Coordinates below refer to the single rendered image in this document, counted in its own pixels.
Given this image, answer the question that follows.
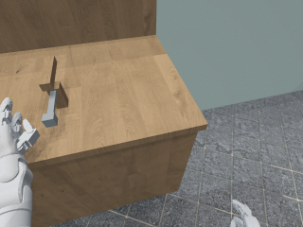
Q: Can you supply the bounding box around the counter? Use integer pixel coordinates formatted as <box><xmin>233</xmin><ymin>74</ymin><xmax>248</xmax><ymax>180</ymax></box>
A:
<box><xmin>0</xmin><ymin>0</ymin><xmax>208</xmax><ymax>227</ymax></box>

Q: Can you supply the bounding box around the robot right hand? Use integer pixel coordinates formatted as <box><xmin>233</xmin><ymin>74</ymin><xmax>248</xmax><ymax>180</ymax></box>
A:
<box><xmin>230</xmin><ymin>200</ymin><xmax>261</xmax><ymax>227</ymax></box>

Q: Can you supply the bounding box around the robot left forearm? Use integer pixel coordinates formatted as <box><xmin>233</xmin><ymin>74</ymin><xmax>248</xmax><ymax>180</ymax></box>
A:
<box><xmin>0</xmin><ymin>154</ymin><xmax>33</xmax><ymax>227</ymax></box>

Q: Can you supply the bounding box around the tap lever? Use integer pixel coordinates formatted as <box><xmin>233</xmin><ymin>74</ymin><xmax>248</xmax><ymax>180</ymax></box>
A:
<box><xmin>42</xmin><ymin>90</ymin><xmax>59</xmax><ymax>128</ymax></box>

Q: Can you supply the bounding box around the robot left hand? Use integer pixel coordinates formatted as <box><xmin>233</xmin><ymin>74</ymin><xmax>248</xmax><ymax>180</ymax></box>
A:
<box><xmin>0</xmin><ymin>97</ymin><xmax>41</xmax><ymax>159</ymax></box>

